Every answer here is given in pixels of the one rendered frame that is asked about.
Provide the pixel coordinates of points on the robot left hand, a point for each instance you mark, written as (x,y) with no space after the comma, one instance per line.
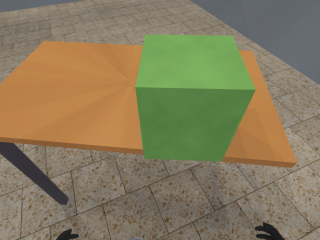
(66,235)

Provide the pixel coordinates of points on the carton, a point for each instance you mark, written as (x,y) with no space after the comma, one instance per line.
(192,92)

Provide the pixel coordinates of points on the robot right hand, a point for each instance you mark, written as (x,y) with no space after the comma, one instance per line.
(268,228)

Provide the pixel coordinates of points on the table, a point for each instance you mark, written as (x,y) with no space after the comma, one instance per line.
(83,96)

